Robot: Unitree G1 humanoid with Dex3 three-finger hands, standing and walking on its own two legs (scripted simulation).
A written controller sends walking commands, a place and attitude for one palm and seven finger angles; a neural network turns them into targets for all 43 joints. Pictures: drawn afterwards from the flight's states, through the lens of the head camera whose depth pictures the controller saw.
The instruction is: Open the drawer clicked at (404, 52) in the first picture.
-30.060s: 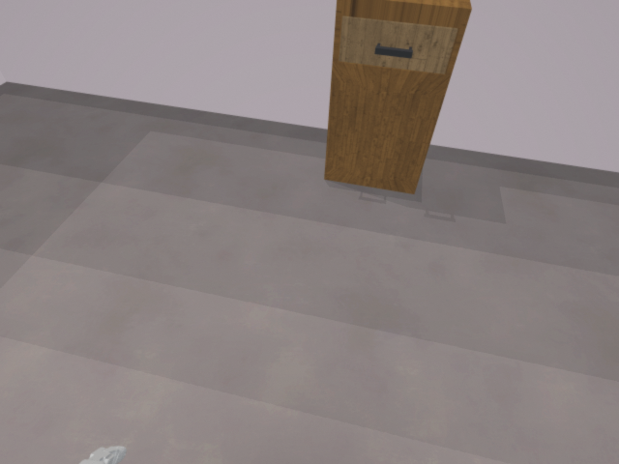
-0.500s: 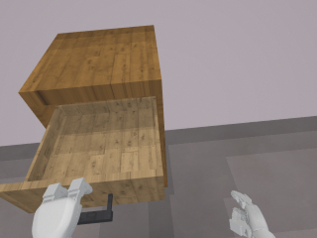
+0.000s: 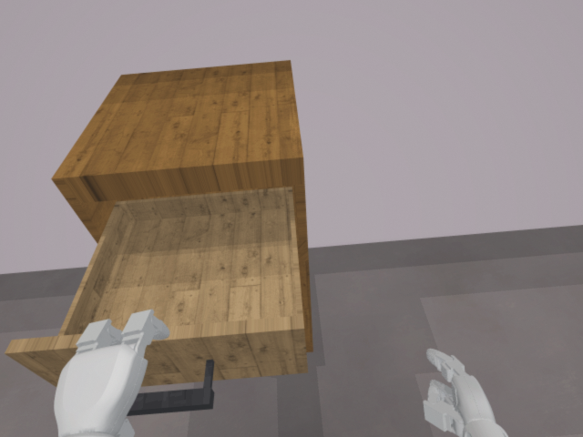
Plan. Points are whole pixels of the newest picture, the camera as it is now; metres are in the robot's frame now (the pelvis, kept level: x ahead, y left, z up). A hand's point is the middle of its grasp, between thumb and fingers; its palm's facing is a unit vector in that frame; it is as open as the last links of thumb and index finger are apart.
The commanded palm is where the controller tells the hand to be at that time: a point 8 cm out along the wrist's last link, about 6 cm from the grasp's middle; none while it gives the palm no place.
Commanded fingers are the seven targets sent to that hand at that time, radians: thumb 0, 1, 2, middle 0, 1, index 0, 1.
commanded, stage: lift the hand off the handle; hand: left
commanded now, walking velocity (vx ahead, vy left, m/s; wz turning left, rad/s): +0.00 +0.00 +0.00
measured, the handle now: (167, 386) +0.20 +0.23 -0.05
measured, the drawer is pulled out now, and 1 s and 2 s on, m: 0.30 0.30 0.30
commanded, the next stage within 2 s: draw the hand back to the body in 0.64 s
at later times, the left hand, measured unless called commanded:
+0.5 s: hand (120, 377) +0.16 +0.22 +0.08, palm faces +0.09 -0.17 -0.98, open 13.8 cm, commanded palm +0.13 +0.22 +0.14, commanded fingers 0.00 -0.50 0.30 -0.30 -1.20 -0.30 -1.20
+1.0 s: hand (111, 359) +0.17 +0.23 +0.10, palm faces +0.11 -0.13 -0.98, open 13.8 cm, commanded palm +0.14 +0.23 +0.16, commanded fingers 0.00 -0.50 0.30 -0.30 -1.20 -0.30 -1.20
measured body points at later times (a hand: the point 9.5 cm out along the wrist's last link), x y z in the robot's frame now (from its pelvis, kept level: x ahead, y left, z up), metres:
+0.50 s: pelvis +0.01 +0.01 +0.01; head +0.00 -0.03 +0.46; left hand +0.15 +0.23 +0.13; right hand +0.24 -0.18 -0.07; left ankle -0.02 +0.13 -0.71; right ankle +0.00 -0.11 -0.71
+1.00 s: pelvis +0.01 +0.00 +0.01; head +0.00 -0.04 +0.46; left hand +0.16 +0.24 +0.15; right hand +0.24 -0.18 -0.06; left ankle -0.02 +0.13 -0.71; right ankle +0.00 -0.11 -0.71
